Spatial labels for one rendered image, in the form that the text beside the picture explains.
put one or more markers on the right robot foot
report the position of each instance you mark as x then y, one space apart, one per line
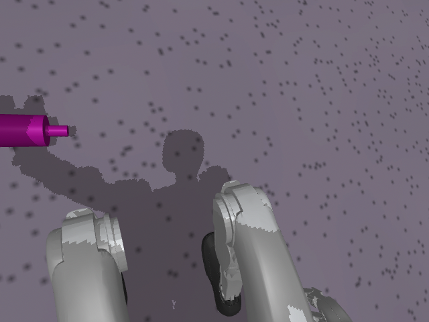
212 268

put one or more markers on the bottle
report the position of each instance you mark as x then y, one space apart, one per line
28 130

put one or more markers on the right robot hand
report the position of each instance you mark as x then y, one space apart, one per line
329 309

